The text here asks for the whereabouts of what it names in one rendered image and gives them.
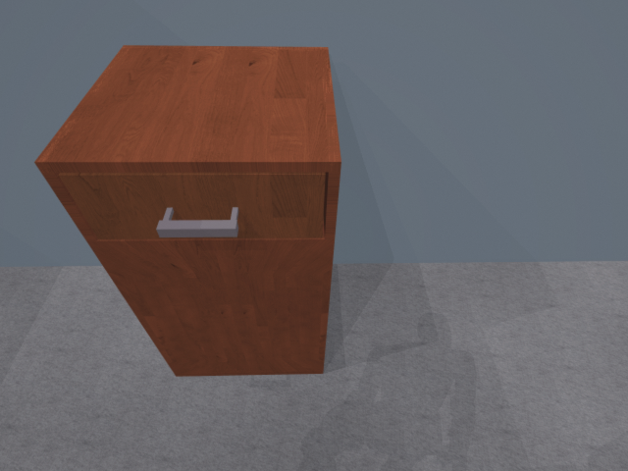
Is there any cabinet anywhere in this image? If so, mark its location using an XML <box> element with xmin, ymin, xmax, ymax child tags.
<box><xmin>34</xmin><ymin>45</ymin><xmax>341</xmax><ymax>377</ymax></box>

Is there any drawer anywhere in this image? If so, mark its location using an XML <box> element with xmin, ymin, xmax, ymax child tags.
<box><xmin>59</xmin><ymin>172</ymin><xmax>326</xmax><ymax>239</ymax></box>

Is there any handle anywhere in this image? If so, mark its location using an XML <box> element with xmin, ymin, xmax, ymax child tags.
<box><xmin>156</xmin><ymin>207</ymin><xmax>238</xmax><ymax>237</ymax></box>

